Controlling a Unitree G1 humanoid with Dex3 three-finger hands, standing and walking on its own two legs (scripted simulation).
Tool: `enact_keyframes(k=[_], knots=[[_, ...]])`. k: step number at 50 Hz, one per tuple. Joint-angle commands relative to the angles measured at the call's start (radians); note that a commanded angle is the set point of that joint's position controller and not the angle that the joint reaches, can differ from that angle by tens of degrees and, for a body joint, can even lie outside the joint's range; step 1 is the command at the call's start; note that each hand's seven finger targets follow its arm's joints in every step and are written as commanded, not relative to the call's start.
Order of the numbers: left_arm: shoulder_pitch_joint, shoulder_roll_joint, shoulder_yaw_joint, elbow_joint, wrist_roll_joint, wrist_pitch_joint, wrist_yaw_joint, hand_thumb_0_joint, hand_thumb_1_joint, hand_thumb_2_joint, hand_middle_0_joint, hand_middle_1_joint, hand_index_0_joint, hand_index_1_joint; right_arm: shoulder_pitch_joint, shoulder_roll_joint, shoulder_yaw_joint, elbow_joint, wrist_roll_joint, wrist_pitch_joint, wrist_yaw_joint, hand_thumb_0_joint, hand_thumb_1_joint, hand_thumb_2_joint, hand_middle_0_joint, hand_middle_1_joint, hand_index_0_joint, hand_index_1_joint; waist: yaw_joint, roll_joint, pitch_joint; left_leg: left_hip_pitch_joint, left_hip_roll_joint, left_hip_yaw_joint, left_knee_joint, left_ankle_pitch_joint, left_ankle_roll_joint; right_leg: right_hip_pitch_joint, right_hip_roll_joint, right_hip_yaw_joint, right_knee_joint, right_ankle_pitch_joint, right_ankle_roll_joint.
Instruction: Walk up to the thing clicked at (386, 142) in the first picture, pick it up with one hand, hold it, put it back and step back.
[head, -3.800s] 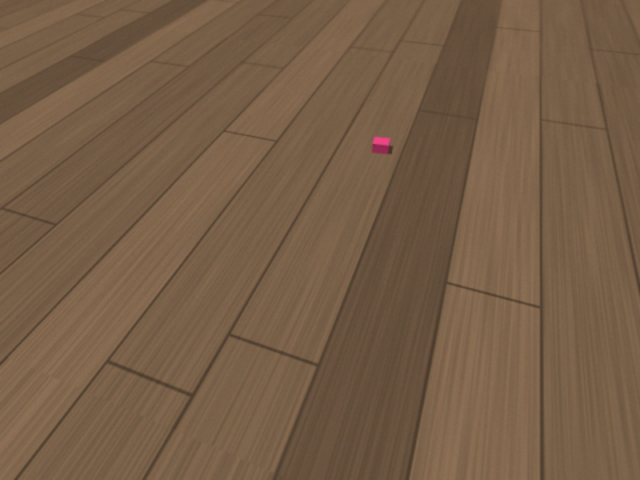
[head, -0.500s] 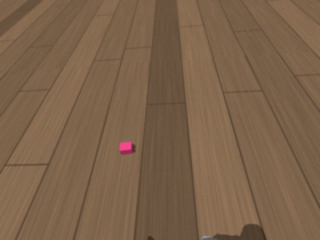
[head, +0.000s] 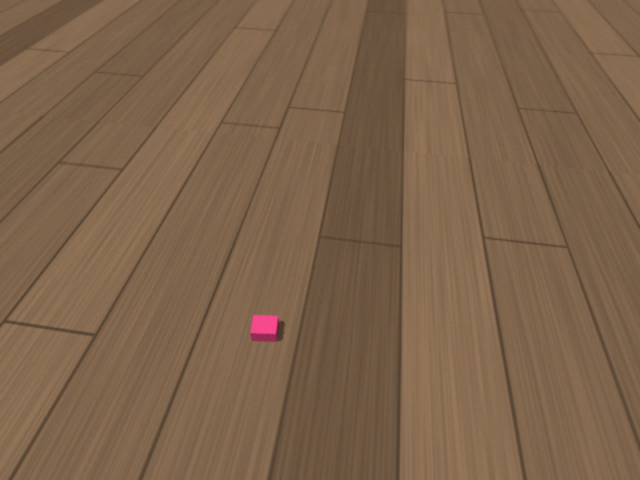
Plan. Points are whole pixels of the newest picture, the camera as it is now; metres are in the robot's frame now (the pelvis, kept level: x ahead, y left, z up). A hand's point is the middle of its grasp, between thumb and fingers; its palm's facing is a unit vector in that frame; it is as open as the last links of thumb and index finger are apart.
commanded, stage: walk up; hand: left
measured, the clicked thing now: (265, 328) +0.73 +0.22 -0.73
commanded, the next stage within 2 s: none
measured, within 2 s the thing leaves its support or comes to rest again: neither
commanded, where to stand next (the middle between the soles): +0.30 +0.00 m, yaw -4 degrees
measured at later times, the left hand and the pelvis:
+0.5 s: hand (152, 421) +0.24 +0.27 -0.13, palm faces -0.10 -0.91 -0.41, open 7.4 cm; pelvis +0.15 +0.00 +0.00, yaw -3 degrees
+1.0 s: hand (167, 394) +0.29 +0.28 -0.16, palm faces -0.06 -0.95 -0.32, open 7.4 cm; pelvis +0.20 +0.02 +0.00, yaw -3 degrees
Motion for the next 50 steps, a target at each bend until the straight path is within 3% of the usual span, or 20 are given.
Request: enact_keyframes(k=[1,2,3,6,9,15,21,23,24,25,26,27,30,35,42,43,44,45,46,50], knots=[[0.042,0.086,0.018,-0.101,-0.016,-0.019,0.012,0.0,0.9,0.9,-0.2,-0.3,-0.2,-0.3,0.201,-0.35,-0.103,-0.067,0.001,-0.061,-0.047,0.0,-0.9,-0.9,0.2,0.3,0.2,0.3,-0.112,0.366,-0.112,0.528,0.291,-0.601,-0.323,-0.362,0.16,-0.569,0.096,0.062,0.511,-0.086,-0.052],[0.017,0.196,0.045,-0.07,-0.008,-0.007,0.03,0.0,0.9,0.9,-0.2,-0.3,-0.2,-0.3,0.182,-0.353,-0.106,-0.074,0.029,-0.057,-0.046,0.0,-0.9,-0.9,0.2,0.3,0.2,0.3,-0.119,0.234,-0.096,0.486,0.351,-0.671,-0.327,-0.334,0.239,-0.574,0.043,0.143,0.594,-0.137,-0.068],[-0.016,0.218,0.04,-0.066,-0.006,-0.006,0.035,0.0,0.9,0.9,-0.2,-0.3,-0.2,-0.3,0.161,-0.327,-0.1,-0.078,0.034,-0.05,-0.05,0.0,-0.9,-0.9,0.2,0.3,0.2,0.3,-0.106,0.174,-0.044,0.402,0.347,-0.614,-0.316,-0.237,0.249,-0.577,0.016,0.18,0.627,-0.112,-0.073],[0.038,0.188,0.035,-0.025,-0.022,0.0,0.02,0.0,0.9,0.9,-0.2,-0.3,-0.2,-0.3,0.061,-0.235,-0.058,-0.108,0.037,-0.061,-0.062,0.0,-0.9,-0.9,0.2,0.3,0.2,0.3,-0.04,0.125,0.01,0.262,0.193,-0.236,-0.3,0.107,0.112,-0.443,-0.021,0.243,0.505,0.061,-0.059],[0.036,0.16,0.037,-0.017,-0.017,0.014,0.01,0.0,0.9,0.9,-0.2,-0.3,-0.2,-0.3,0.054,-0.242,-0.062,-0.124,0.035,-0.067,-0.063,0.0,-0.9,-0.9,0.2,0.3,0.2,0.3,-0.043,0.164,-0.004,0.234,0.19,-0.182,-0.316,0.084,0.179,-0.411,-0.017,0.188,0.456,0.115,-0.029],[-0.105,0.142,0.035,-0.057,-0.002,0.011,-0.006,0.0,0.9,0.9,-0.2,-0.3,-0.2,-0.3,0.077,-0.245,-0.067,-0.135,0.027,-0.062,-0.063,0.0,-0.9,-0.9,0.2,0.3,0.2,0.3,-0.075,0.143,0.067,0.219,0.186,-0.127,-0.365,-0.001,0.208,-0.452,-0.044,0.144,0.251,0.183,-0.011],[-0.077,0.121,0.038,-0.039,0.0,-0.017,0.001,0.0,0.9,0.9,-0.2,-0.3,-0.2,-0.3,0.035,-0.232,-0.057,-0.163,0.026,-0.042,-0.062,0.0,-0.9,-0.9,0.2,0.3,0.2,0.3,-0.026,0.094,-0.003,0.167,0.187,-0.089,-0.183,0.171,0.189,-0.176,-0.01,0.108,0.016,0.264,-0.033],[0.008,0.161,0.054,-0.005,0.006,-0.028,0.017,0.0,0.9,0.9,-0.2,-0.3,-0.2,-0.3,0.051,-0.179,-0.036,-0.17,0.034,-0.034,-0.063,0.0,-0.9,-0.9,0.2,0.3,0.2,0.3,0.012,-0.043,-0.086,0.126,0.097,-0.018,0.048,0.185,0.131,0.031,0.039,0.088,-0.085,0.3,-0.052],[0.063,0.207,0.071,-0.003,0.01,-0.034,0.028,0.0,0.9,0.9,-0.2,-0.3,-0.2,-0.3,0.094,-0.134,-0.021,-0.171,0.039,-0.035,-0.064,0.0,-0.9,-0.9,0.2,0.3,0.2,0.3,0.037,-0.175,-0.151,0.071,0.039,0.022,0.245,0.07,0.095,0.124,-0.053,0.209,-0.152,0.269,-0.086],[0.068,0.279,0.087,-0.028,0.01,-0.039,0.036,0.0,0.9,0.9,-0.2,-0.3,-0.2,-0.3,0.155,-0.086,-0.001,-0.174,0.037,-0.031,-0.062,0.0,-0.9,-0.9,0.2,0.3,0.2,0.3,0.018,-0.324,-0.191,-0.093,-0.066,0.043,0.401,-0.33,0.046,0.222,-0.286,0.569,-0.209,0.23,-0.159],[0.035,0.291,0.082,-0.039,-0.001,-0.03,0.034,0.0,0.9,0.9,-0.2,-0.3,-0.2,-0.3,0.128,-0.182,-0.026,-0.149,0.03,-0.015,-0.072,0.0,-0.9,-0.9,0.2,0.3,0.2,0.3,0.031,-0.225,-0.124,-0.175,-0.078,-0.01,0.481,-0.426,0.037,0.165,-0.358,0.705,-0.254,0.168,-0.267],[0.016,0.293,0.079,-0.047,-0.008,-0.023,0.036,0.0,0.9,0.9,-0.2,-0.3,-0.2,-0.3,0.103,-0.213,-0.036,-0.135,0.022,-0.008,-0.082,0.0,-0.9,-0.9,0.2,0.3,0.2,0.3,0.029,-0.204,-0.083,-0.186,-0.043,-0.044,0.514,-0.451,0.034,0.094,-0.377,0.735,-0.257,0.149,-0.312],[-0.048,0.218,0.053,-0.062,-0.018,-0.021,0.046,0.0,0.9,0.9,-0.2,-0.3,-0.2,-0.3,0.116,-0.192,-0.035,-0.088,0.035,0.001,-0.075,0.0,-0.9,-0.9,0.2,0.3,0.2,0.3,-0.017,-0.141,-0.035,-0.151,-0.004,-0.093,0.489,-0.313,0.023,-0.004,-0.234,0.435,-0.243,0.296,-0.217],[-0.112,0.182,0.032,-0.081,0.001,-0.013,0.05,0.0,0.9,0.9,-0.2,-0.3,-0.2,-0.3,0.1,-0.139,-0.02,-0.052,0.028,0.016,-0.071,0.0,-0.9,-0.9,0.2,0.3,0.2,0.3,-0.034,-0.161,-0.03,-0.024,-0.023,-0.032,0.31,-0.209,-0.012,-0.154,-0.148,0.232,-0.213,0.482,-0.209],[-0.209,0.16,0.012,-0.072,-0.01,0.04,0.048,0.0,0.9,0.9,-0.2,-0.3,-0.2,-0.3,0.056,-0.155,-0.031,0.011,0.019,-0.002,-0.092,0.0,-0.9,-0.9,0.2,0.3,0.2,0.3,-0.064,-0.11,-0.066,0.272,-0.033,-0.008,-0.027,0.013,0.006,-0.367,-0.148,0.231,-0.019,0.283,-0.15],[-0.193,0.129,0.002,-0.065,-0.016,0.049,0.048,0.0,0.9,0.9,-0.2,-0.3,-0.2,-0.3,0.05,-0.188,-0.034,0.01,0.01,-0.008,-0.097,0.0,-0.9,-0.9,0.2,0.3,0.2,0.3,-0.066,-0.005,-0.06,0.27,0.031,-0.105,-0.125,-0.028,0.022,-0.397,-0.107,0.213,0.044,0.186,-0.111],[-0.163,0.085,-0.008,-0.054,-0.03,0.057,0.047,0.0,0.9,0.9,-0.2,-0.3,-0.2,-0.3,-0.003,-0.236,-0.036,-0.009,0.001,-0.017,-0.099,0.0,-0.9,-0.9,0.2,0.3,0.2,0.3,-0.027,0.159,-0.056,0.186,0.188,-0.355,-0.249,-0.089,0.069,-0.373,0.007,0.158,0.146,0.045,-0.058],[-0.124,0.122,0.001,-0.018,-0.032,0.068,0.053,0.0,0.9,0.9,-0.2,-0.3,-0.2,-0.3,-0.082,-0.282,-0.037,-0.031,0.015,-0.019,-0.098,0.0,-0.9,-0.9,0.2,0.3,0.2,0.3,-0.011,0.187,-0.051,0.056,0.293,-0.462,-0.309,-0.202,0.171,-0.272,0.047,0.144,0.222,-0.105,-0.045],[-0.126,0.169,0.016,0.017,-0.024,0.073,0.055,0.0,0.9,0.9,-0.2,-0.3,-0.2,-0.3,-0.133,-0.292,-0.041,-0.026,0.013,-0.013,-0.095,0.0,-0.9,-0.9,0.2,0.3,0.2,0.3,-0.015,0.187,-0.022,-0.055,0.294,-0.468,-0.322,-0.293,0.208,-0.197,0.017,0.173,0.287,-0.139,-0.044],[-0.096,0.143,0.019,0.084,-0.018,0.064,0.04,0.0,0.9,0.9,-0.2,-0.3,-0.2,-0.3,-0.181,-0.224,-0.014,-0.013,0.012,-0.012,-0.094,0.0,-0.9,-0.9,0.2,0.3,0.2,0.3,0.012,0.222,-0.048,0.015,0.151,-0.24,-0.222,-0.179,0.119,-0.156,0.024,0.13,0.117,0.01,-0.046]])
